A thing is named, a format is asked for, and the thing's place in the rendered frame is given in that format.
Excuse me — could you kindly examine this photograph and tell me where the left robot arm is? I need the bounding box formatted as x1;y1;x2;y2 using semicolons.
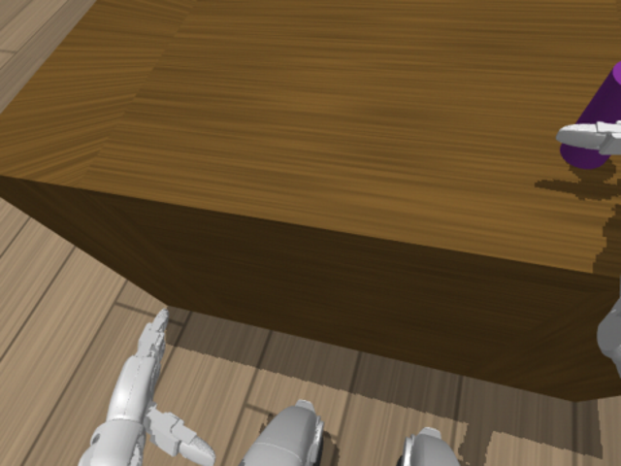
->
78;419;147;466

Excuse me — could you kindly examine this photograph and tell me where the right robot arm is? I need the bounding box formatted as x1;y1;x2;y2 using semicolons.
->
597;276;621;379

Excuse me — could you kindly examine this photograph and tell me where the right robot hand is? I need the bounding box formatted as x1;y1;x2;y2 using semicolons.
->
556;120;621;155

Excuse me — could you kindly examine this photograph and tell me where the left robot hand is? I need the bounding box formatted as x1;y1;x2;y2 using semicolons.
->
106;309;215;466

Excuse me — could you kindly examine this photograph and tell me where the can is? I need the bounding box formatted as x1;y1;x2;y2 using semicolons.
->
560;61;621;169

